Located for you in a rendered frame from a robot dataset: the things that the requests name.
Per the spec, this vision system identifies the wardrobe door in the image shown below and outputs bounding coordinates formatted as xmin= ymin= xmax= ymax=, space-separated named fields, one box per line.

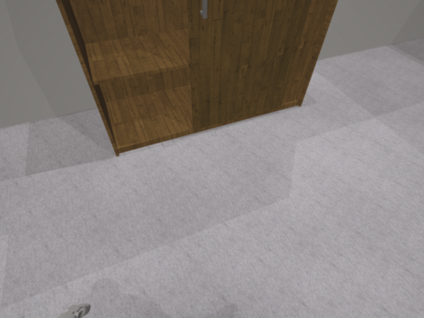
xmin=283 ymin=0 xmax=331 ymax=103
xmin=187 ymin=0 xmax=311 ymax=130

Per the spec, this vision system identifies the robot left hand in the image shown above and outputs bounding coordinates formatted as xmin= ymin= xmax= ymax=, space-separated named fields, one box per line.
xmin=57 ymin=303 xmax=91 ymax=318

